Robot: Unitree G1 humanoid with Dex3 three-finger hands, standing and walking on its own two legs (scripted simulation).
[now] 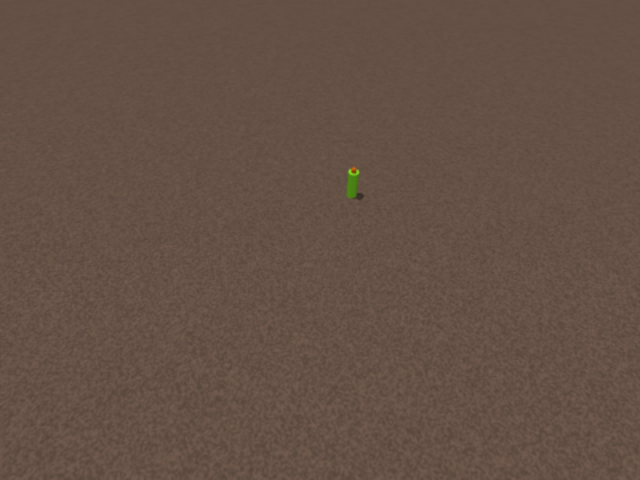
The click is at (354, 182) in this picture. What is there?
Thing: necked bottle
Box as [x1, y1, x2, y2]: [346, 167, 358, 197]
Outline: 354,167 348,171 346,195 348,197 354,197 356,195 358,171
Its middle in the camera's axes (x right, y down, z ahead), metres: +0.14 -0.30 +1.85
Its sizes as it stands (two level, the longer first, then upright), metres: 0.050 0.050 0.162
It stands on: the floor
